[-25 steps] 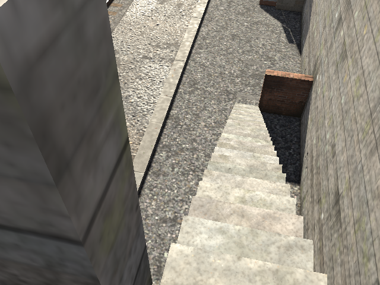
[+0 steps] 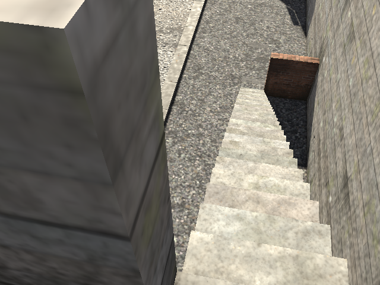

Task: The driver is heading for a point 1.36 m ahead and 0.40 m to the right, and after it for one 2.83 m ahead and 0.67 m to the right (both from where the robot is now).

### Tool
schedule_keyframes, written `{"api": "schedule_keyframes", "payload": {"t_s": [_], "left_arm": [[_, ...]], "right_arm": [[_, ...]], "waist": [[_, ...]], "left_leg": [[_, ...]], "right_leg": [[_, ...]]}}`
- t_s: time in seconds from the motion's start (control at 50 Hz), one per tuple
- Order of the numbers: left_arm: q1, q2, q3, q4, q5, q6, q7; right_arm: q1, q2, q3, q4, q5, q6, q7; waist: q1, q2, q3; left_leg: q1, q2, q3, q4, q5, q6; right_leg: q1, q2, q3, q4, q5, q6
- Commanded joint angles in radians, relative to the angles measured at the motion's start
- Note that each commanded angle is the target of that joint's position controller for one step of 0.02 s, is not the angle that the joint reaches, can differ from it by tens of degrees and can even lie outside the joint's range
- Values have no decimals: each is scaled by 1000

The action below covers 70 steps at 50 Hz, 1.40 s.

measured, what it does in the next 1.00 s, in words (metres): steps to the left: right foot, then left foot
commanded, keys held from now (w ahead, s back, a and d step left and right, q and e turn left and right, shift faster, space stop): w+shift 1.00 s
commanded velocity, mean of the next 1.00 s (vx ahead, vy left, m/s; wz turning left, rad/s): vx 0.01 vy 0.10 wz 0.00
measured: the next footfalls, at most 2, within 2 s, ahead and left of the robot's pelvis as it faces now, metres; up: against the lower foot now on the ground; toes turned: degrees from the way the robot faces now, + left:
right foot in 0.06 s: +0.00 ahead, -0.08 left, +0.00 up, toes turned -6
left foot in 0.42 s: -0.01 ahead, +0.25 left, +0.00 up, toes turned -16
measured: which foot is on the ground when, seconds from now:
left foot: down 0.00-0.08, up 0.10-0.40, down 0.42-1.00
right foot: up 0.00-0.04, down 0.06-0.44, up 0.46-0.70, down 0.72-1.00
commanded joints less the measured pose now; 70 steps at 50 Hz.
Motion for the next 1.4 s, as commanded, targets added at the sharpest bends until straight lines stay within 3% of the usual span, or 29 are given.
{"api": "schedule_keyframes", "payload": {"t_s": [0.02, 0.06, 0.08, 0.1, 0.12, 0.18, 0.3, 0.32, 0.4, 0.44, 0.46, 0.5, 0.7, 0.72, 0.76, 0.8, 0.82, 0.84, 0.94, 1.08, 1.14, 1.16, 1.22, 1.24, 1.26, 1.28, 1.3, 1.36, 1.4], "left_arm": [[35, 78, 7, -18, -13, 9, -2], [57, 85, 9, -3, -29, 14, 7], [89, 119, 21, -4, -30, 16, 18], [212, 186, 38, 2, -21, 15, 38], [248, 166, 51, 9, 31, 7, 46], [-18, 96, 43, -47, -27, -35, 13], [14, 187, 96, -43, -35, -49, 20], [88, 140, 77, 41, -12, 24, 25], [41, 191, 96, 29, -38, 87, 14], [99, 127, 80, 36, -23, 98, 18], [59, 26, 46, -15, -33, 110, 20], [-9, 84, 60, -6, -60, 145, 39], [114, 59, 34, 72, -47, 158, 90], [148, 64, 32, 86, -41, 147, 85], [130, 198, 55, 69, -31, 130, 83], [55, 150, 48, 59, 3, 114, 85], [-76, 8, -7, 58, -13, 118, 79], [-103, -2, -11, 63, -13, 116, 79], [186, 51, 15, 160, -44, 96, 41], [132, 81, 14, 259, -49, 96, 52], [53, 102, 26, 218, -45, 105, 49], [-45, 172, 57, 166, -97, 110, 60], [24, 183, 74, 121, -70, 100, 74], [56, 228, 86, 127, -65, 93, 81], [133, 219, 89, 165, 9, 115, 62], [187, 79, 62, 162, 56, 0, 52], [-45, 196, 92, 122, -3, 79, 52], [-114, 171, 94, 57, -47, 153, 30], [92, 40, 68, 65, -51, 162, 50]], "right_arm": [[18, -168, -50, -36, 3, 11, 10], [-23, -134, -33, -26, 1, 24, 28], [22, -70, -15, -21, -16, 23, 31], [88, -7, 13, -48, -20, 13, 30], [31, -59, 8, -41, -34, 0, 24], [35, -183, -50, -15, -60, -3, 20], [42, -41, 3, 25, -11, -5, 61], [-69, 55, 20, -9, 42, 30, 36], [37, 0, 18, 18, 22, 36, 23], [88, -97, 0, 38, -13, -1, 17], [67, -174, -8, 18, -11, -4, 21], [-23, -88, 19, -18, -27, -7, 16], [-17, -17, 20, 30, -14, 9, -5], [-1, -30, 9, 44, -7, 16, -3], [38, -32, -7, 32, -8, 26, 9], [-32, -43, -19, 40, -11, 38, 25], [-28, 50, 10, 56, 19, 8, 17], [-17, 51, 19, 71, 4, -9, 14], [40, -46, 12, 192, 2, -37, -14], [56, 0, 23, 255, 8, -51, -22], [27, -56, 0, 229, 8, -47, -43], [-1, -142, -31, 214, 30, -63, -70], [53, -100, -45, 220, 20, -52, -93], [-8, -40, -38, 184, 15, -51, -87], [36, 7, -21, 182, -14, -21, -51], [7, 24, -8, 144, -14, -32, -34], [8, -27, -30, 135, 6, -27, -39], [93, -18, -9, 143, 29, -57, -58], [77, -219, -35, 88, -9, -59, -65]], "waist": [[2, 17, -102], [36, 9, -91], [39, -55, -124], [72, -206, -199], [103, -71, -106], [8, -53, -78], [27, -92, -38], [27, -24, -19], [-7, -301, 1], [0, -77, 9], [-16, 242, -27], [-35, 164, 32], [23, 185, 53], [43, 111, 74], [13, -255, 164], [1, -140, 190], [-80, -182, 145], [-90, -251, 154], [41, 85, 134], [7, 24, 149], [-1, 9, 154], [-16, -30, 160], [16, -26, 187], [29, -178, 206], [43, -216, 183], [69, -142, 55], [-70, -152, 154], [-88, -179, 47], [-2, 178, 9]], "left_leg": [[210, 307, -223, 16, 511, 224], [59, 289, -223, 50, 284, 168], [-157, 208, -177, 138, 53, 56], [-397, 79, -116, 326, -337, -140], [-501, 104, -207, 633, -451, -240], [-424, 78, -231, 959, -352, -300], [-285, 145, -42, 631, -205, -319], [-235, 41, 8, 436, -288, -288], [-14, 36, 63, 85, 62, -223], [188, 198, -139, -16, 319, -157], [161, 348, -270, 29, 609, -30], [11, 355, -266, -9, 464, 103], [30, 217, -223, 42, 109, 34], [-65, 197, -225, 51, -8, -24], [-214, 29, -53, 339, -275, -140], [-171, 16, -96, 639, -282, -161], [16, 62, -141, 499, -262, -157], [28, 63, -86, 339, -157, -149], [125, 187, -223, 44, 187, -100], [99, 162, -207, -45, 65, -104], [84, 153, -168, 15, 18, -89], [105, 113, -119, 67, -110, -83], [-33, 48, -43, 276, -202, -89], [-159, -13, -53, 430, -233, -111], [-233, 19, -74, 597, -303, -104], [-248, 94, -250, 768, -417, -126], [-219, 71, -156, 616, -298, -139], [86, 13, -37, 94, 13, -196], [233, 474, -427, 31, 467, -110]], "right_leg": [[14, 19, -11, -242, 118, -35], [213, -10, 7, -444, 378, -100], [458, -148, 140, -390, 639, -202], [645, -505, 486, -414, 909, -486], [543, -590, 527, -480, 915, -476], [269, -326, 227, -439, 795, -281], [202, -233, 114, -429, 775, -265], [346, -173, 66, -295, 809, -161], [287, -198, 105, -213, 722, -98], [100, -144, 99, -80, 231, -14], [26, -15, 41, 39, -150, 49], [18, 3, 127, 337, -254, 30], [236, 10, 41, -202, 25, -19], [342, -23, 82, -353, 203, -35], [233, -398, 479, -443, 422, -202], [89, -384, 449, -447, 466, -280], [-22, -193, 219, -461, 286, -192], [38, -119, 161, -426, 192, -118], [184, -72, 175, -455, 109, -21], [282, -92, 173, -452, 170, -29], [202, -80, 209, -397, 171, -47], [101, -77, 229, -404, 87, -68], [70, -211, 479, -467, -18, -157], [132, -288, 644, -538, 28, -234], [172, -342, 631, -469, 230, -275], [254, -368, 654, -489, 324, -279], [157, -230, 492, -362, 465, -208], [141, -32, 399, -205, 348, -46], [-82, 161, 244, 241, -229, 47]]}}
